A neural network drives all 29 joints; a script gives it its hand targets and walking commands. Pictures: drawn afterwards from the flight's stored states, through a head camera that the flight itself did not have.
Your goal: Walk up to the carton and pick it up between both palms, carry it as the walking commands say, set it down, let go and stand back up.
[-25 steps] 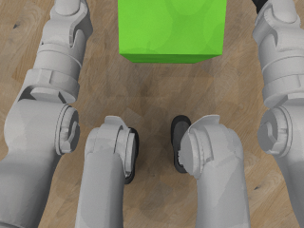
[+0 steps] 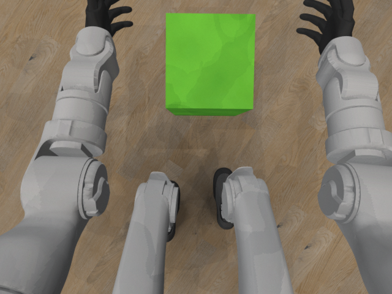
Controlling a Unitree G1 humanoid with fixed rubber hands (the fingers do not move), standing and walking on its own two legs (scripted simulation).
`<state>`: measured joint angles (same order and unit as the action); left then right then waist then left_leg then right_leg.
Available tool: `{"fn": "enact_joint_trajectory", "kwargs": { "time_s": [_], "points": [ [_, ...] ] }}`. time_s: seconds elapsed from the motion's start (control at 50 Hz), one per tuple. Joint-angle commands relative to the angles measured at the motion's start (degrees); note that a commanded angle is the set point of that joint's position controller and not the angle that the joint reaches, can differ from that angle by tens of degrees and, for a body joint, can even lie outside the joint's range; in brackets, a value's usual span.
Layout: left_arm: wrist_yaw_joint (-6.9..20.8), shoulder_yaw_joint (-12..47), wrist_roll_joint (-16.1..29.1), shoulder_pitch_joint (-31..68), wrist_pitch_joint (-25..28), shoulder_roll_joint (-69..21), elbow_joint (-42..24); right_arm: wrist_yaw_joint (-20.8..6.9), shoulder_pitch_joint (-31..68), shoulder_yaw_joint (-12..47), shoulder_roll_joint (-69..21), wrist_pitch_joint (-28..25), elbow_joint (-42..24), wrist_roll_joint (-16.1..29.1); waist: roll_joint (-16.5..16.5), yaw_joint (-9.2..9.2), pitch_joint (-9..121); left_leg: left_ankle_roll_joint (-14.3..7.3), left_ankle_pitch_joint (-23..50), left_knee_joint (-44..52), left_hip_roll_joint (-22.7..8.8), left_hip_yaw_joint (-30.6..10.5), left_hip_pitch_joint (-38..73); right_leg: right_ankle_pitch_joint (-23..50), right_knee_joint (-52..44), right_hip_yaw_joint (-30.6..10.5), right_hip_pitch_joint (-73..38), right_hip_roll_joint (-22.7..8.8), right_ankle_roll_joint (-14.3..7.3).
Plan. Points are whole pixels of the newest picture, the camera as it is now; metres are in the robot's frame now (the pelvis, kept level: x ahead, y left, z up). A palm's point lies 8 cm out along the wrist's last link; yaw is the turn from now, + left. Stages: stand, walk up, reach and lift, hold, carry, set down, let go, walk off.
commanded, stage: set down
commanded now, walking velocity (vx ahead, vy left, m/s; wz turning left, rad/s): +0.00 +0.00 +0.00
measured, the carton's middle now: (207, 74) +0.54 -0.05 -0.39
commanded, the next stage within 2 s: let go in 0.60 s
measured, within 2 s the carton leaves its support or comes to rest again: neither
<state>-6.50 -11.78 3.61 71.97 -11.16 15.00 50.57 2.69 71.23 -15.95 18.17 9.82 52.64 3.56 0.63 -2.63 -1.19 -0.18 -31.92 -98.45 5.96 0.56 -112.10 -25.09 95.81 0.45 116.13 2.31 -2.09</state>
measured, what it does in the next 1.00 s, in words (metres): rises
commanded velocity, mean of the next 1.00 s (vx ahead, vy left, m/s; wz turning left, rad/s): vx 0.00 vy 0.00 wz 0.00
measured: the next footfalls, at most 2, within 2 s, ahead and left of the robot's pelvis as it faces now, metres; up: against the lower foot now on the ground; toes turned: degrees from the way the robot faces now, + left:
none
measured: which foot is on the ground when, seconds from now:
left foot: down 0.00-1.00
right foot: down 0.00-1.00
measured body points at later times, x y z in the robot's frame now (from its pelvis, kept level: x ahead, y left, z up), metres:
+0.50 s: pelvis +0.02 +0.00 +0.15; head +0.33 -0.03 +0.48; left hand +0.57 +0.14 +0.05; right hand +0.53 -0.25 +0.04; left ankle +0.08 +0.10 -0.48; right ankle +0.11 -0.10 -0.48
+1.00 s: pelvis +0.08 +0.00 +0.21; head +0.31 -0.02 +0.59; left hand +0.46 +0.18 +0.10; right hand +0.43 -0.26 +0.10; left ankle +0.08 +0.10 -0.48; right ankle +0.11 -0.10 -0.48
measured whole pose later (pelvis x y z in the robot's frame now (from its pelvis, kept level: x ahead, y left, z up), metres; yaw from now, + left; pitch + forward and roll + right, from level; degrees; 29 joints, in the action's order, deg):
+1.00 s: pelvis +0.08 +0.00 +0.21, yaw -2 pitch +35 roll +1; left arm -1.6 -10.2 -3.6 27.6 -5.8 8.6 32.9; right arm -3.6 28.0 -12.6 12.2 5.2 35.2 -3.0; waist 0.1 -1.4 3.7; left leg -0.7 -18.1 -44.5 4.0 -2.6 -60.9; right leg -12.7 42.8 -1.7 64.4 3.3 -1.8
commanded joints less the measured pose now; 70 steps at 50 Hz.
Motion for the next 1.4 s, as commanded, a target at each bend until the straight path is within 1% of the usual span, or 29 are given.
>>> {"fn": "enact_joint_trajectory", "kwargs": {
  "time_s": [0.0,0.14,0.3,0.46,0.5,0.56,0.62,0.66,0.72,0.78,0.82,0.84,0.88,0.92,1.0,1.08,1.14,1.22,1.32,1.38],
  "points": [
    [0.26,-0.90,-0.40,13.34,0.82,6.00,-7.85,-0.33,12.51,-0.88,7.68,-0.82,-7.86,-0.16,-0.45,-0.96,65.69,2.22,14.72,13.73,0.27,1.41,21.69,22.93,-9.19,-1.49,-53.30,0.71,2.04],
    [1.19,-1.18,-0.77,11.07,0.65,5.54,-9.47,-1.49,9.99,-0.91,7.51,-0.74,-9.65,-0.03,-0.46,-0.81,66.13,2.43,18.93,22.19,0.06,0.76,30.05,25.63,-17.83,-1.46,-58.67,0.62,2.41],
    [2.44,-2.77,-2.35,8.73,1.78,4.52,-7.54,-2.76,7.94,-2.16,6.19,-1.82,-7.73,-1.47,-0.48,-0.24,61.28,2.46,20.83,33.29,-0.46,0.14,37.76,25.89,-28.88,-2.09,-63.83,0.12,2.69],
    [3.91,-5.41,-5.03,5.67,3.55,2.74,-5.16,-3.46,6.07,-4.11,4.05,-3.37,-5.49,-4.79,-1.29,0.54,55.38,2.54,21.79,44.20,-1.31,-0.54,42.95,27.12,-39.01,-3.04,-70.88,-0.31,3.00],
    [4.28,-6.21,-6.29,4.05,4.08,1.57,-3.51,-3.71,5.03,-4.71,2.99,-3.92,-3.79,-6.39,-1.55,0.66,52.22,2.65,22.38,45.68,-1.66,-0.82,42.95,27.04,-40.77,-3.10,-70.63,-0.53,2.97],
    [4.69,-7.56,-7.99,2.30,4.93,0.56,-2.96,-3.92,3.70,-5.85,1.80,-4.72,-2.91,-8.44,-2.00,0.79,50.74,2.93,24.00,47.09,-1.96,-0.90,43.06,28.69,-42.39,-3.38,-71.60,-0.72,3.00],
    [4.74,-8.59,-9.53,0.03,5.59,0.49,-4.10,-3.78,1.32,-6.78,1.15,-5.24,-3.75,-9.96,-2.21,0.90,52.54,3.32,25.96,48.00,-2.10,-0.89,44.06,32.25,-43.13,-3.88,-75.12,-0.80,3.07],
    [4.38,-8.45,-10.25,-2.39,5.78,0.35,-6.40,-3.80,-1.46,-6.88,1.47,-5.51,-5.83,-10.88,-1.90,0.67,57.20,3.60,28.93,48.28,-2.05,-1.11,47.03,36.56,-43.05,-4.05,-79.22,-0.72,3.04],
    [3.45,-6.52,-10.43,-8.63,5.51,-0.33,-11.52,-4.24,-7.45,-5.58,1.97,-5.52,-11.14,-11.57,-1.21,0.43,65.95,3.67,35.38,48.28,-1.95,-1.49,53.33,44.91,-42.52,-4.15,-86.54,-0.48,3.04],
    [3.12,-3.61,-9.66,-18.25,5.19,-0.27,-18.84,-4.60,-16.87,-2.96,1.50,-4.94,-18.01,-11.11,-1.39,0.41,71.65,3.36,40.43,49.12,-1.53,-1.37,56.83,54.18,-42.22,-4.71,-95.73,-0.57,3.09],
    [3.36,-2.04,-8.72,-24.38,5.06,-0.49,-22.20,-4.96,-23.11,-1.14,0.86,-4.69,-21.31,-9.85,-2.41,0.54,69.74,3.01,40.17,50.80,-1.33,-1.49,55.77,57.70,-43.03,-5.53,-100.04,-1.10,2.93],
    [3.52,-1.42,-8.30,-26.92,5.10,-0.54,-23.40,-5.18,-25.62,-0.34,0.55,-4.66,-22.71,-9.14,-2.75,0.73,67.95,2.79,39.15,51.82,-1.32,-1.62,55.08,58.13,-43.65,-5.90,-101.44,-1.36,2.83],
    [3.95,-0.24,-7.64,-31.65,5.48,-0.78,-25.08,-5.68,-30.34,1.24,0.03,-4.81,-24.55,-7.67,-2.47,1.10,64.13,2.47,37.96,53.65,-1.51,-1.92,56.78,55.77,-45.67,-5.96,-101.83,-1.37,2.65],
    [4.58,0.96,-7.19,-36.38,6.07,-1.62,-25.27,-6.21,-35.30,2.56,-0.35,-5.31,-24.63,-6.42,-1.53,1.12,58.62,2.37,37.32,55.31,-1.97,-2.29,61.04,50.63,-48.50,-5.55,-99.74,-1.15,2.53],
    [5.67,1.94,-6.84,-44.85,7.76,-2.69,-22.80,-6.63,-44.99,4.27,-1.21,-7.07,-22.83,-5.38,-0.89,0.98,44.08,1.89,31.93,59.59,-3.03,-3.22,66.30,41.02,-53.72,-5.62,-97.14,-1.77,2.37],
    [6.49,1.94,-6.55,-53.38,9.49,-1.95,-20.90,-6.42,-53.87,6.17,-1.29,-8.84,-22.19,-4.68,-0.86,1.69,34.61,1.61,28.94,63.20,-4.01,-3.92,72.22,34.67,-57.54,-5.60,-97.93,-2.33,2.21],
    [7.02,2.93,-5.95,-59.52,10.56,-1.44,-20.82,-6.12,-60.04,7.69,-1.68,-9.69,-23.16,-4.26,-0.86,1.90,28.65,1.52,27.00,65.77,-4.55,-4.05,76.87,31.90,-60.29,-5.24,-100.82,-2.49,2.22],
    [7.79,5.29,-4.84,-66.72,11.40,-0.68,-23.36,-5.88,-67.55,9.26,-1.94,-9.99,-26.34,-3.78,-0.72,1.73,22.10,1.14,25.86,69.29,-5.16,-4.00,83.77,29.14,-63.88,-4.70,-105.75,-2.09,2.00],
    [8.38,7.25,-4.09,-76.27,11.49,-0.09,-27.77,-5.74,-77.09,9.82,-1.51,-9.83,-30.46,-3.76,-0.04,2.50,15.31,1.03,29.28,73.65,-5.87,-3.92,90.51,29.31,-67.54,-3.81,-111.98,-1.15,1.80],
    [8.89,7.77,-3.86,-80.45,10.97,0.55,-29.82,-5.93,-81.26,10.40,-1.04,-9.31,-32.48,-3.60,0.41,2.58,10.70,0.84,30.40,76.09,-6.19,-4.11,93.38,29.19,-69.79,-3.38,-114.94,-0.85,1.83]
  ]
}}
